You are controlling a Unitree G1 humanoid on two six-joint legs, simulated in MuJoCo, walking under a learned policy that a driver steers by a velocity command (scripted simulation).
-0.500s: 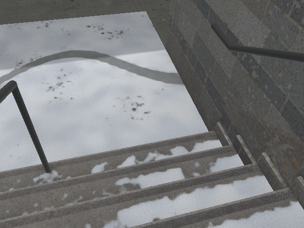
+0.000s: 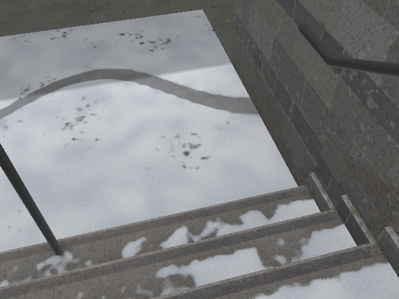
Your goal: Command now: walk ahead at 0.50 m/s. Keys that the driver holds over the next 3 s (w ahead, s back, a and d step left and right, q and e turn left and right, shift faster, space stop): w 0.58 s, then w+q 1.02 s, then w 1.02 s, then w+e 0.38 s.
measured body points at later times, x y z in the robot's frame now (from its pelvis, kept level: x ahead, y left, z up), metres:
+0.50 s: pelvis +0.27 +0.06 -0.16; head +0.27 +0.07 +0.29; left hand +0.31 +0.31 -0.32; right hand +0.21 -0.18 -0.31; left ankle +0.24 +0.12 -0.89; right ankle +0.38 -0.09 -0.79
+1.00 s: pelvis +0.55 +0.00 -0.33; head +0.55 -0.01 +0.12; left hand +0.55 +0.24 -0.46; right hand +0.58 -0.25 -0.48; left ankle +0.52 +0.14 -0.90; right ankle +0.57 -0.07 -1.05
